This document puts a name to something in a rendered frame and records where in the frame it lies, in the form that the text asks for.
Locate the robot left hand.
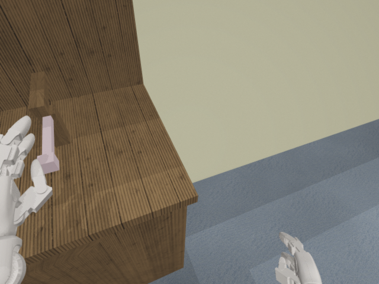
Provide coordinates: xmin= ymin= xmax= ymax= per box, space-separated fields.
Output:
xmin=0 ymin=115 xmax=53 ymax=237

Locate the robot right hand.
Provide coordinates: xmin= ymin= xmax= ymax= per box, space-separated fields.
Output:
xmin=275 ymin=232 xmax=322 ymax=284

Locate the counter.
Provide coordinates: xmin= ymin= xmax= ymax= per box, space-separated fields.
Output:
xmin=0 ymin=0 xmax=198 ymax=284

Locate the robot left forearm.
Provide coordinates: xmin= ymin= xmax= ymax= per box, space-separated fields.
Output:
xmin=0 ymin=235 xmax=26 ymax=284

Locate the tap lever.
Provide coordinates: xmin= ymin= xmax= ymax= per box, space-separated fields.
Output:
xmin=37 ymin=115 xmax=59 ymax=174

